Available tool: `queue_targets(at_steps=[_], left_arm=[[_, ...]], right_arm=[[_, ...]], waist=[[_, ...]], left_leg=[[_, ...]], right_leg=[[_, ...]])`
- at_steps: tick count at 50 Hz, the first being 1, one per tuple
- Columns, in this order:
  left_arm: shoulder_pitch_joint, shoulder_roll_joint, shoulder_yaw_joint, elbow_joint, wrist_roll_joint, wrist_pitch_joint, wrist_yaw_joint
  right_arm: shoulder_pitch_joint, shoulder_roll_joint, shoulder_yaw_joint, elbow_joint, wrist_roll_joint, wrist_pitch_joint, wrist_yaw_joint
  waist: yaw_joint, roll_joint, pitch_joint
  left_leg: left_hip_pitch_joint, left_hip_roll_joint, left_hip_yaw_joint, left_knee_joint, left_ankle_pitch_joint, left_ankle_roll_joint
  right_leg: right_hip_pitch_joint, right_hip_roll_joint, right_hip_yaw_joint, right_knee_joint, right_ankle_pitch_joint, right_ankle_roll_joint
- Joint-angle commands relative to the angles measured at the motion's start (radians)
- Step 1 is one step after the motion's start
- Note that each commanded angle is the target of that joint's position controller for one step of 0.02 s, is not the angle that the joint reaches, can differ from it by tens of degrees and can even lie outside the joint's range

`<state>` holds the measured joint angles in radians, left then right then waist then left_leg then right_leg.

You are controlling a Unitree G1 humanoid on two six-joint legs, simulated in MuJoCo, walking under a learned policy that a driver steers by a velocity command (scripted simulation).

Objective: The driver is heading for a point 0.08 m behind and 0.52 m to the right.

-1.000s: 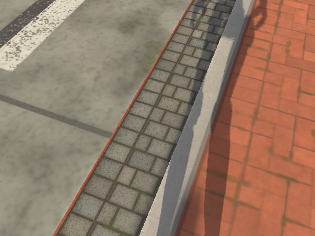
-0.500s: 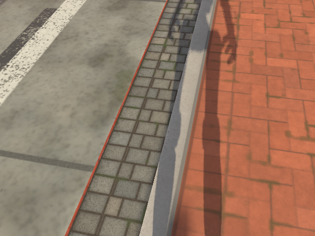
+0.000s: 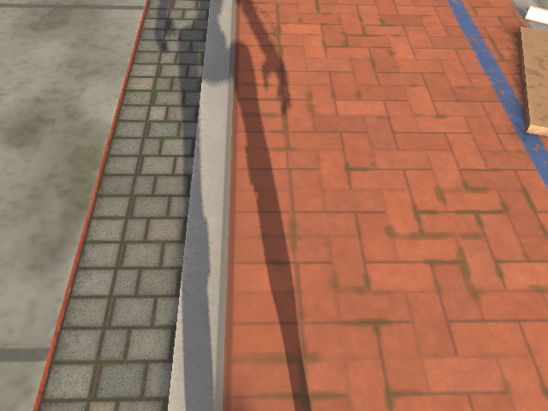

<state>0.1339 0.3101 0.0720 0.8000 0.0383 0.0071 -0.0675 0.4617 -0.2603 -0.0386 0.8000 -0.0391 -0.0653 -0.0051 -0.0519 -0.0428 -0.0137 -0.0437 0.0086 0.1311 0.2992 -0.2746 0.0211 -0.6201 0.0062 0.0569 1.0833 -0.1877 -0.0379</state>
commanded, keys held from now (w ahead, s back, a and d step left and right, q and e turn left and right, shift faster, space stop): w+e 0.12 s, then e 0.66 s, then w+e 0.12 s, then e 0.10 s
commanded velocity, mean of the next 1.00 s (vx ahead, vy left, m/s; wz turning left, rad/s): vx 0.18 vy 0.00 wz -0.59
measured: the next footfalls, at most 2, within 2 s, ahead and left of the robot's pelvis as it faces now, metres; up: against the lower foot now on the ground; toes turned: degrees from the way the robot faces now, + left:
right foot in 0.22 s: +0.26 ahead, -0.14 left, +0.00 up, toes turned -11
left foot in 0.90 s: +0.40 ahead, -0.03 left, +0.00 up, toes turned -38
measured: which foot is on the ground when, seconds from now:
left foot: down 0.00-0.22, up 0.24-0.88, down 0.90-1.00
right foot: up 0.00-0.20, down 0.22-0.90, up 0.92-1.00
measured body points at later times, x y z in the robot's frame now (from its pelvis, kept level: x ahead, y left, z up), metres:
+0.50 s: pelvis +0.20 -0.09 -0.01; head +0.24 -0.11 +0.44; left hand +0.35 +0.16 -0.13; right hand +0.26 -0.38 -0.13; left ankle +0.30 +0.06 -0.67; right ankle +0.22 -0.13 -0.74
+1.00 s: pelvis +0.32 -0.08 -0.01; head +0.34 -0.07 +0.44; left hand +0.55 +0.11 -0.13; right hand +0.29 -0.39 -0.09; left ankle +0.37 -0.01 -0.74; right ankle +0.23 -0.14 -0.70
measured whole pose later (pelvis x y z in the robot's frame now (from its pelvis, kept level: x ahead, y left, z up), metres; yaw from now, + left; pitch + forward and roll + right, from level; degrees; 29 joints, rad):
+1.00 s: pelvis +0.32 -0.08 -0.01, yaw -36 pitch +0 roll +0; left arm 0.29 0.32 0.08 0.76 0.04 0.02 0.01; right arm 0.19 -0.27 -0.01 0.67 -0.02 0.00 -0.05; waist 0.03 -0.04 0.02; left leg -0.24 -0.05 -0.02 0.49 -0.26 0.05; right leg -0.37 0.17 0.17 0.91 -0.48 -0.03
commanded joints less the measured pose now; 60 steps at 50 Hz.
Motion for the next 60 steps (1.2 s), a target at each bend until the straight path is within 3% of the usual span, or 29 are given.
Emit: queue_targets(at_steps=[1, 6, 7, 9, 10, 11, 12, 13, 14, 15, 16, 17, 18, 20, 22, 27, 31, 39, 42, 44, 45, 46, 47, 48, 49, 50, 51, 54, 60], left_arm=[[-0.16, 0.012, -0.011, -0.111, 0.002, -0.012, -0.014], [-0.261, 0.002, -0.028, -0.166, 0.003, -0.012, -0.031], [-0.252, 0.001, -0.029, -0.166, 0.007, -0.013, -0.029], [-0.116, 0.016, -0.018, -0.136, 0.012, -0.023, -0.012], [0.052, 0.041, -0.003, -0.085, 0.019, -0.037, 0.004], [0.209, 0.104, 0.022, -0.041, 0.03, -0.041, 0.027], [0.194, 0.248, 0.052, -0.072, 0.014, -0.035, 0.047], [0.274, 0.242, 0.059, -0.094, -0.037, -0.019, 0.061], [0.206, 0.207, 0.052, -0.078, -0.036, -0.014, 0.073], [0.143, 0.141, 0.037, -0.085, -0.043, -0.016, 0.078], [0.095, 0.099, 0.026, -0.086, -0.049, -0.02, 0.08], [0.059, 0.067, 0.015, -0.093, -0.057, -0.019, 0.083], [0.045, 0.058, 0.01, -0.098, -0.052, -0.021, 0.081], [0.063, 0.082, 0.018, -0.094, -0.039, -0.029, 0.077], [0.09, 0.102, 0.026, -0.095, -0.03, -0.029, 0.078], [0.168, 0.103, 0.028, -0.084, -0.032, -0.014, 0.088], [0.225, 0.109, 0.034, -0.079, -0.03, -0.005, 0.097], [0.251, 0.133, 0.04, -0.082, -0.02, 0.012, 0.103], [0.226, 0.136, 0.042, -0.088, -0.01, 0.016, 0.093], [0.144, 0.127, 0.039, -0.101, -0.018, 0.013, 0.087], [0.153, 0.07, 0.025, -0.112, -0.025, 0.003, 0.084], [0.158, 0.019, 0.009, -0.144, -0.03, -0.005, 0.085], [0.159, 0.113, 0.026, -0.133, 0.009, -0.01, 0.089], [0.151, 0.133, 0.034, -0.122, 0.012, -0.009, 0.086], [0.149, 0.127, 0.036, -0.106, 0.005, -0.003, 0.079], [0.165, 0.114, 0.036, -0.095, 0.002, 0.007, 0.069], [0.187, 0.105, 0.035, -0.086, 0.0, 0.017, 0.06], [0.14, 0.086, 0.026, -0.11, -0.013, 0.029, 0.042], [0.004, 0.037, -0.003, -0.177, -0.009, 0.046, 0.021]], right_arm=[[0.025, -0.112, -0.026, -0.028, -0.003, -0.02, 0.006], [0.02, -0.141, -0.035, 0.012, 0.003, -0.017, 0.0], [0.018, -0.147, -0.037, 0.023, 0.006, -0.009, -0.002], [0.015, -0.176, -0.043, 0.04, 0.02, 0.003, -0.007], [0.005, -0.188, -0.044, 0.039, 0.03, 0.007, -0.009], [-0.004, -0.189, -0.043, 0.017, 0.023, 0.005, -0.008], [0.067, -0.044, -0.012, -0.061, 0.03, 0.008, 0.01], [-0.028, -0.136, -0.031, -0.082, 0.023, 0.014, 0.008], [-0.11, -0.121, -0.027, -0.099, 0.038, 0.017, 0.007], [-0.134, -0.105, -0.015, -0.093, 0.033, 0.012, 0.003], [-0.13, -0.104, -0.018, -0.078, 0.018, 0.021, -0.002], [-0.094, -0.109, -0.019, -0.071, -0.001, 0.038, -0.001], [-0.071, -0.105, -0.02, -0.062, -0.008, 0.057, 0.001], [-0.078, -0.088, -0.018, -0.07, -0.006, 0.079, 0.003], [-0.127, -0.081, -0.017, -0.093, -0.002, 0.09, -0.003], [-0.273, -0.096, -0.023, -0.15, 0.001, 0.108, -0.013], [-0.34, -0.103, -0.022, -0.173, 0.007, 0.113, -0.019], [-0.409, -0.103, -0.005, -0.217, 0.036, 0.095, -0.03], [-0.372, -0.109, 0.0, -0.216, 0.033, 0.079, -0.024], [-0.281, -0.097, 0.0, -0.192, 0.029, 0.064, -0.035], [-0.222, -0.151, -0.013, -0.182, 0.022, 0.055, -0.049], [-0.181, -0.251, -0.031, -0.198, 0.008, 0.056, -0.058], [-0.191, -0.257, -0.042, -0.179, 0.003, 0.058, -0.057], [-0.211, -0.199, -0.031, -0.179, 0.01, 0.056, -0.051], [-0.252, -0.151, -0.019, -0.184, 0.018, 0.052, -0.044], [-0.28, -0.135, -0.014, -0.191, 0.022, 0.05, -0.041], [-0.278, -0.127, -0.01, -0.193, 0.02, 0.047, -0.041], [-0.222, -0.125, -0.012, -0.175, 0.014, 0.041, -0.032], [-0.155, -0.147, -0.026, -0.145, 0.016, 0.049, -0.03]], waist=[[-0.016, 0.139, 0.105], [-0.022, 0.162, 0.135], [-0.013, 0.162, 0.142], [0.052, 0.161, 0.054], [0.126, 0.141, -0.047], [0.195, 0.08, -0.158], [0.097, -0.196, -0.315], [0.18, -0.089, -0.434], [0.141, -0.054, -0.279], [0.11, -0.019, -0.152], [0.068, 0.002, -0.088], [0.027, -0.001, -0.067], [0.007, 0.001, -0.07], [-0.001, 0.018, -0.088], [0.013, 0.029, -0.086], [0.065, 0.001, -0.049], [0.09, -0.012, -0.025], [0.108, -0.034, -0.032], [0.089, -0.04, -0.033], [0.007, -0.017, 0.007], [-0.01, 0.109, -0.027], [-0.016, 0.266, -0.064], [0.013, 0.171, 0.014], [0.04, 0.122, 0.061], [0.057, 0.08, 0.095], [0.072, 0.111, 0.086], [0.074, 0.157, 0.062], [0.062, 0.158, 0.011], [0.018, 0.175, 0.015]], left_leg=[[0.057, 0.248, -0.119, -0.136, 0.24, 0.125], [0.026, 0.256, 0.005, -0.123, 0.343, 0.102], [0.03, 0.254, 0.034, -0.077, 0.468, 0.093], [0.047, 0.246, 0.081, 0.157, 0.858, 0.073], [-0.005, 0.224, 0.106, 0.369, 0.861, 0.045], [-0.193, 0.203, 0.107, 0.644, 0.592, 0.005], [-0.569, 0.048, 0.079, 1.022, -0.369, -0.064], [-0.6, -0.001, -0.114, 1.133, -0.346, -0.069], [-0.658, 0.046, -0.145, 1.136, -0.225, -0.061], [-0.642, 0.075, -0.131, 1.068, -0.15, -0.055], [-0.593, 0.095, -0.14, 1.009, -0.133, -0.057], [-0.524, 0.102, -0.145, 0.962, -0.131, -0.066], [-0.474, 0.101, -0.142, 0.925, -0.128, -0.071], [-0.451, 0.085, -0.13, 0.881, -0.105, -0.08], [-0.478, 0.077, -0.133, 0.835, -0.061, -0.08], [-0.592, 0.057, -0.169, 0.722, 0.022, -0.076], [-0.648, 0.035, -0.197, 0.647, 0.017, -0.067], [-0.529, -0.043, -0.206, 0.491, -0.088, -0.041], [-0.37, -0.069, -0.212, 0.353, -0.132, -0.028], [-0.098, -0.069, -0.203, 0.1, -0.038, -0.015], [0.11, 0.084, -0.347, 0.02, -0.11, 0.02], [0.211, 0.359, -0.713, -0.079, -0.27, 0.126], [0.079, 0.394, -0.791, -0.091, -0.201, 0.187], [0.006, 0.373, -0.713, -0.061, -0.082, 0.203], [-0.044, 0.312, -0.574, -0.054, 0.049, 0.186], [-0.06, 0.255, -0.464, -0.046, 0.174, 0.165], [-0.06, 0.221, -0.379, -0.031, 0.352, 0.16], [-0.037, 0.213, -0.237, 0.023, 0.699, 0.165], [0.028, 0.235, -0.134, 0.049, 0.747, 0.176]], right_leg=[[-0.189, -0.034, -0.026, -0.068, 0.057, 0.009], [-0.019, -0.039, -0.154, -0.343, 0.011, -0.034], [0.03, -0.02, -0.18, -0.393, -0.016, -0.049], [0.225, 0.062, -0.219, -0.471, -0.019, -0.084], [0.426, 0.101, -0.202, -0.539, 0.052, -0.11], [0.678, 0.022, -0.071, -0.555, 0.071, -0.142], [0.999, -0.353, 0.445, -0.539, 0.398, -0.282], [0.989, -0.379, 0.633, -0.638, 0.605, -0.345], [0.888, -0.34, 0.446, -0.65, 0.678, -0.334], [0.733, -0.294, 0.338, -0.666, 0.742, -0.311], [0.619, -0.229, 0.265, -0.684, 0.75, -0.27], [0.518, -0.185, 0.216, -0.711, 0.737, -0.25], [0.464, -0.166, 0.189, -0.721, 0.741, -0.233], [0.423, -0.145, 0.176, -0.726, 0.78, -0.232], [0.407, -0.14, 0.195, -0.744, 0.717, -0.221], [0.476, -0.131, 0.289, -0.761, 0.493, -0.173], [0.563, -0.138, 0.363, -0.739, 0.461, -0.157], [0.611, -0.112, 0.457, -0.634, 0.676, -0.171], [0.525, -0.069, 0.536, -0.678, 0.231, -0.18], [0.322, 0.007, 0.519, -0.645, -0.082, -0.128], [0.155, 0.078, 0.419, -0.492, -0.342, -0.075], [-0.027, 0.228, 0.194, -0.252, -0.488, -0.021], [-0.07, 0.171, 0.159, -0.137, -0.422, -0.003], [-0.039, 0.118, 0.143, -0.075, -0.354, 0.014], [-0.01, 0.091, 0.123, -0.049, -0.299, 0.033], [0.018, 0.081, 0.097, -0.017, -0.253, 0.051], [0.035, 0.084, 0.063, 0.034, -0.225, 0.067], [0.03, 0.073, 0.026, 0.091, -0.182, 0.087], [-0.003, 0.016, -0.035, -0.098, -0.128, 0.089]])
